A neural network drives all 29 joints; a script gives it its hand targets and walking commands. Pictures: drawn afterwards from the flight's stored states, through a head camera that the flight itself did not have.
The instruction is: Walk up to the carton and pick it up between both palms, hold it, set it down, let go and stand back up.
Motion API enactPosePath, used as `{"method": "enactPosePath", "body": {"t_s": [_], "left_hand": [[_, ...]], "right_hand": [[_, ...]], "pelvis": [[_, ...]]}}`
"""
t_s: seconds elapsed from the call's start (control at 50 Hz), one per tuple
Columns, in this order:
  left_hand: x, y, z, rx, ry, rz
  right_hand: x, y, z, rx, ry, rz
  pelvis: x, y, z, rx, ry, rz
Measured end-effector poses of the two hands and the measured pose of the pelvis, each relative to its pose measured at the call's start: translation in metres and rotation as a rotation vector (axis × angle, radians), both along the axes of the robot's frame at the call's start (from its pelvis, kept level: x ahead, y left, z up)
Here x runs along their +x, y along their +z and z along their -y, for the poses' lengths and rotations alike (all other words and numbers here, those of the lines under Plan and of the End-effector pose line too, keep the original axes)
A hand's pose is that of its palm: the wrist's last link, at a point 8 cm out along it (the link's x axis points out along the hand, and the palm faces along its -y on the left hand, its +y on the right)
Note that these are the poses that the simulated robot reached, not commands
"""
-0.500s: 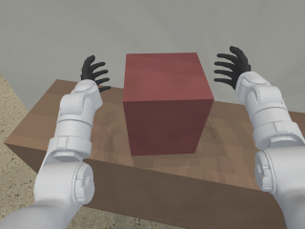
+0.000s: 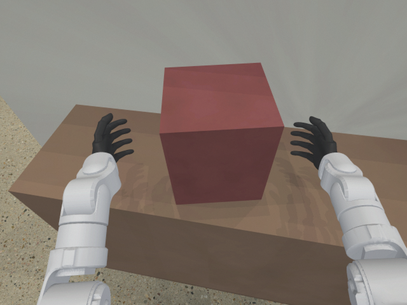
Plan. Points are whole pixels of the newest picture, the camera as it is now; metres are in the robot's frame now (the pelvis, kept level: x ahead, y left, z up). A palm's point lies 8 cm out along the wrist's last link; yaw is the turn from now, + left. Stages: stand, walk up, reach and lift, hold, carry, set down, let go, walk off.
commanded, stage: set down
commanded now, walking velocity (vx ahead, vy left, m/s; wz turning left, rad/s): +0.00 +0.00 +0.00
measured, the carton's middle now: (215, 137) +0.47 +0.05 +0.05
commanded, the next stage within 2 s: none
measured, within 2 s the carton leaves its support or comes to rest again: neither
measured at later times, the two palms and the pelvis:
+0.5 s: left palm (98, 190) +0.28 +0.24 +0.09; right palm (334, 185) +0.37 -0.20 +0.05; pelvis +0.00 +0.00 +0.00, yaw +0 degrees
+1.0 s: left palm (109, 223) +0.25 +0.22 +0.03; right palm (354, 237) +0.29 -0.24 +0.00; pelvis +0.02 -0.01 +0.00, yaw +0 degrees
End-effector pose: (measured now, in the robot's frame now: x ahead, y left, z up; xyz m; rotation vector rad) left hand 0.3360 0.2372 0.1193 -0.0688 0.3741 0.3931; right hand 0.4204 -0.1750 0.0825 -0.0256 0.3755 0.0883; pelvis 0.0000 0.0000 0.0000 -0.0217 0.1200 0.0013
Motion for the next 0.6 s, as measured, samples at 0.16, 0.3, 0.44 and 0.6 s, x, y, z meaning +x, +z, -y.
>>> {"method": "enactPosePath", "body": {"t_s": [0.16, 0.3, 0.44, 0.6], "left_hand": [[-0.006, -0.005, 0.002, -0.022, -0.022, -0.002], [-0.031, -0.025, -0.001, -0.027, -0.003, -0.039], [-0.056, -0.035, -0.004, -0.013, 0.016, -0.043], [-0.052, -0.036, 0.007, -0.002, -0.023, 0.001]], "right_hand": [[-0.006, 0.008, -0.002, -0.008, 0.019, 0.043], [-0.019, -0.003, 0.006, -0.025, 0.019, 0.022], [-0.044, -0.024, 0.017, -0.030, 0.012, 0.002], [-0.063, -0.037, 0.029, -0.032, 0.007, -0.011]], "pelvis": [[0.001, 0.000, 0.001, 0.001, 0.001, 0.012], [0.002, 0.001, 0.003, 0.004, 0.002, 0.031], [0.003, 0.001, 0.004, 0.005, 0.002, 0.049], [0.004, 0.002, 0.004, 0.005, 0.002, 0.050]]}}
